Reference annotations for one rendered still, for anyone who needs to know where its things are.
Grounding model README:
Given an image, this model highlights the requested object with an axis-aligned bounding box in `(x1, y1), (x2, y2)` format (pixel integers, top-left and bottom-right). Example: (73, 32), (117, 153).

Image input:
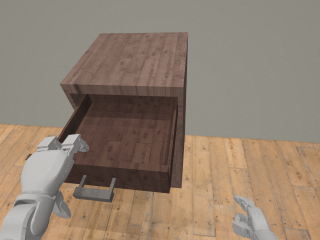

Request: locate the drawer
(26, 94), (178, 194)

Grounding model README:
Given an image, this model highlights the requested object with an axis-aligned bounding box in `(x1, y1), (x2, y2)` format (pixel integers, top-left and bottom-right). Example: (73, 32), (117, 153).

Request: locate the robot left forearm
(0, 192), (55, 240)

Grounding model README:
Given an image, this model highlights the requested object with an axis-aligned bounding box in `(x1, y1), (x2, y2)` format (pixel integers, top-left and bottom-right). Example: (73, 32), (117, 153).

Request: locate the robot right forearm
(253, 229), (279, 240)

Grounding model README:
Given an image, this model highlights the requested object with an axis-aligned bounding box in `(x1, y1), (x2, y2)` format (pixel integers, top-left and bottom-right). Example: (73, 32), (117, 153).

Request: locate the right robot hand
(232, 195), (271, 240)

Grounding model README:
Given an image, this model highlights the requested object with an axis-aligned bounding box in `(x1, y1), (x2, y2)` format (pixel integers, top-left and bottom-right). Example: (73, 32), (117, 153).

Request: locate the handle
(72, 175), (117, 203)

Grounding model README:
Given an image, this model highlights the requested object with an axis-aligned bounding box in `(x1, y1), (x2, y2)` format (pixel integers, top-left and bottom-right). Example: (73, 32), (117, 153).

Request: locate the left robot hand
(20, 134), (89, 219)

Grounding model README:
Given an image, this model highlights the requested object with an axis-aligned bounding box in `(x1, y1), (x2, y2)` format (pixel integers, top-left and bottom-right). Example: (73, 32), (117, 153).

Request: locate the cabinet
(60, 32), (188, 188)

